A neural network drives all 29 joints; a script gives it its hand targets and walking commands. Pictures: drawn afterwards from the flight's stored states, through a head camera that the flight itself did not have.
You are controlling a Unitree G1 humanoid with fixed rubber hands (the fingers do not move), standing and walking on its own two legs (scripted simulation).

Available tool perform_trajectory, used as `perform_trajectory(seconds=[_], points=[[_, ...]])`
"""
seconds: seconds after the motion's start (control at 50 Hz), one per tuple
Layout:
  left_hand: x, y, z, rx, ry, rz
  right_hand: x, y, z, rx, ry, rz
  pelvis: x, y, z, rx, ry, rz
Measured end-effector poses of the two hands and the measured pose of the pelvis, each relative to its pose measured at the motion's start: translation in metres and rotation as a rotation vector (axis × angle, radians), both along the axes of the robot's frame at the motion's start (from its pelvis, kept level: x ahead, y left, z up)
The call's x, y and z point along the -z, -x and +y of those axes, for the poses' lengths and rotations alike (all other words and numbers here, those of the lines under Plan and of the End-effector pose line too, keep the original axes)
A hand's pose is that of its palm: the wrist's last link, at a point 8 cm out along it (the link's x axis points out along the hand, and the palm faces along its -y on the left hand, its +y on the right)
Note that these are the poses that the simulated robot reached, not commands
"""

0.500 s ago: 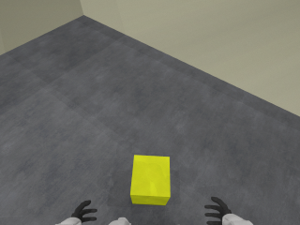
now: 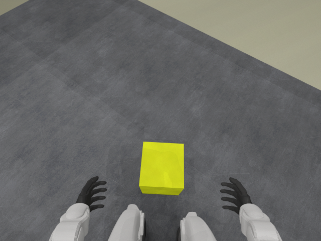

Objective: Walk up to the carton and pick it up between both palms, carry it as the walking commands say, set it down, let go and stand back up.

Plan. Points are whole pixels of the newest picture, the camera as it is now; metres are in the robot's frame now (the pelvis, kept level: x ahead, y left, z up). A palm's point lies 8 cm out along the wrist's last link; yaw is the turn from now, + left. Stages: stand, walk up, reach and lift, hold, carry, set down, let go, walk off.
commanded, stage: reach and lift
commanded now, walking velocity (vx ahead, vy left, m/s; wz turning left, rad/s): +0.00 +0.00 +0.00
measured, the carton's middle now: (161, 170) +0.42 +0.00 -0.57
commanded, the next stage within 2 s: none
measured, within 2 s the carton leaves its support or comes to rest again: neither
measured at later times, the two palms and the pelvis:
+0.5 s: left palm (100, 144) +0.39 +0.20 -0.13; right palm (222, 147) +0.39 -0.18 -0.12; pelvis -0.03 +0.00 -0.04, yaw -1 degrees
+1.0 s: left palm (106, 132) +0.45 +0.20 -0.17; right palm (216, 132) +0.46 -0.17 -0.16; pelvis -0.02 +0.01 -0.05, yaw -3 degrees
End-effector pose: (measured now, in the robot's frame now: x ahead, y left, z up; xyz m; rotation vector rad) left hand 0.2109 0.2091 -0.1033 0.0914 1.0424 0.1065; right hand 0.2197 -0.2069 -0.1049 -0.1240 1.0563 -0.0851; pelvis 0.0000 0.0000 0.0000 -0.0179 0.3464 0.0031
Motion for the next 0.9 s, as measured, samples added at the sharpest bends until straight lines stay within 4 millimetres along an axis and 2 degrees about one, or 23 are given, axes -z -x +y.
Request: perform_trajectory(seconds=[0.08, 0.24, 0.42, 0.54, 0.74, 0.9], points=[[0.004, -0.022, 0.003, 0.006, -0.001, -0.049, 0.000, -0.021, 0.002, -0.010, 0.004, -0.048, 0.008, 0.013, -0.004, -0.006, 0.003, -0.010], [0.008, -0.083, 0.004, 0.001, 0.007, -0.132, -0.001, -0.085, 0.016, -0.024, -0.008, -0.144, 0.020, 0.030, -0.005, -0.010, 0.010, 0.024], [0.014, -0.152, -0.004, -0.026, 0.020, -0.253, 0.009, -0.147, 0.029, 0.008, -0.016, -0.245, 0.030, 0.032, -0.001, -0.005, 0.016, 0.166], [0.028, -0.191, -0.007, -0.030, 0.027, -0.330, 0.020, -0.182, 0.031, 0.029, -0.013, -0.334, 0.039, 0.031, 0.002, 0.004, 0.023, 0.285], [0.040, -0.229, 0.003, -0.040, 0.018, -0.406, 0.034, -0.224, 0.039, 0.010, -0.029, -0.414, 0.043, 0.028, 0.007, 0.012, 0.024, 0.410], [0.049, -0.237, -0.001, -0.040, 0.030, -0.414, 0.040, -0.236, 0.034, 0.007, -0.027, -0.428, 0.043, 0.022, 0.007, 0.015, 0.025, 0.466]])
